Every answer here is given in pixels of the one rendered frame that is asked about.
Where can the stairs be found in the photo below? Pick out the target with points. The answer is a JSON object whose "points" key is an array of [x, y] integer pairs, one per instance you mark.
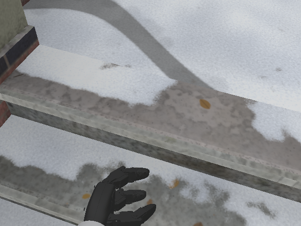
{"points": [[64, 171]]}

